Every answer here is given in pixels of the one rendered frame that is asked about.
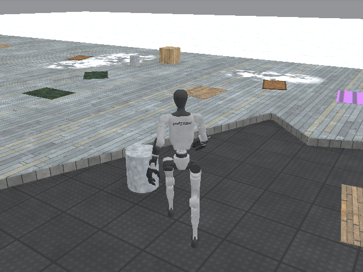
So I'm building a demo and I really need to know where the robot left foot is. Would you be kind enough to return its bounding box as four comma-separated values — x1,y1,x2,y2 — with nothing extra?
167,204,175,217

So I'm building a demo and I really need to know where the left robot upper arm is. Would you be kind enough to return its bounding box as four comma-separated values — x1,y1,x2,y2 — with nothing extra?
156,114,170,147

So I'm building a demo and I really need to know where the right robot upper arm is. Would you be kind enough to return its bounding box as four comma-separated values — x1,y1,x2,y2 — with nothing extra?
193,113,208,142

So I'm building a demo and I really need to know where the left robot forearm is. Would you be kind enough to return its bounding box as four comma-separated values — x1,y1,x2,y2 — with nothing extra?
148,138,161,169

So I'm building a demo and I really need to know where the right robot forearm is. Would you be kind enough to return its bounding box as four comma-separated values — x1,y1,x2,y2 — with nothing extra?
200,134,208,146

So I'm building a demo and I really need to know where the robot left hand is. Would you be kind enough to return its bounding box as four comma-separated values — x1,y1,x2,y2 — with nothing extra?
146,168,160,185

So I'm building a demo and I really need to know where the robot right hand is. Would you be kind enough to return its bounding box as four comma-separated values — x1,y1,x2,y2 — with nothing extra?
192,140,206,151

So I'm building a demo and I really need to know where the robot left shin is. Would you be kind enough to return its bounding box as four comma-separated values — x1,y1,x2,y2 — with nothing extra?
166,177,174,210

